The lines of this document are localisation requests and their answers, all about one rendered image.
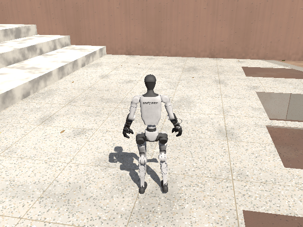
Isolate right robot forearm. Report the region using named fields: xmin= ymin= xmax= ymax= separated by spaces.
xmin=171 ymin=113 xmax=180 ymax=129

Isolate left robot upper arm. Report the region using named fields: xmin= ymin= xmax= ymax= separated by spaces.
xmin=128 ymin=95 xmax=141 ymax=121

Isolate left robot hand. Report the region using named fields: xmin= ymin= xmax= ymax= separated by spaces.
xmin=123 ymin=129 xmax=133 ymax=138

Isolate robot head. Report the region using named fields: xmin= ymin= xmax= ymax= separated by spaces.
xmin=143 ymin=74 xmax=158 ymax=97

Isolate right robot hand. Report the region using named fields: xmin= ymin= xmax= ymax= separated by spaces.
xmin=172 ymin=126 xmax=182 ymax=137

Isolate robot left foot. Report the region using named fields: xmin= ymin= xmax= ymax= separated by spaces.
xmin=139 ymin=182 xmax=147 ymax=194

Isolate left robot forearm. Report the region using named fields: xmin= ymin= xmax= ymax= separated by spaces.
xmin=124 ymin=114 xmax=133 ymax=131

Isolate right robot upper arm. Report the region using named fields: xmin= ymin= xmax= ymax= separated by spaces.
xmin=160 ymin=95 xmax=175 ymax=121

